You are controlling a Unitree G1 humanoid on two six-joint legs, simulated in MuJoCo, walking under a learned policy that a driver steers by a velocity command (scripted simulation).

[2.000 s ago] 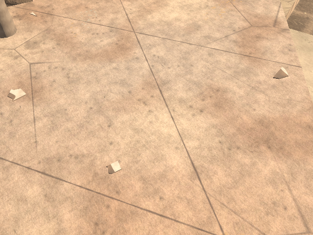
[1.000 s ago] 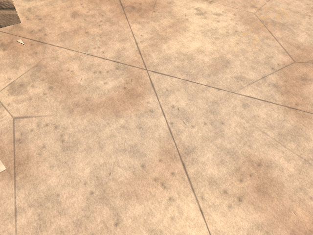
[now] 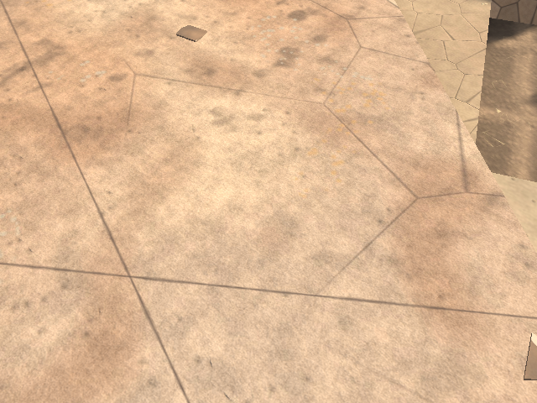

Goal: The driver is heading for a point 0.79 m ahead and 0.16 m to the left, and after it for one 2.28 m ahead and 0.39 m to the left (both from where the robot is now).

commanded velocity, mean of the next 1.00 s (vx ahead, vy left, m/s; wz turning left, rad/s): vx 0.50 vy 0.00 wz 0.39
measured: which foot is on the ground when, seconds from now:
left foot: up 0.00-0.16, down 0.18-0.68, up 0.70-1.00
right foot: down 0.00-0.20, up 0.22-0.64, down 0.66-1.00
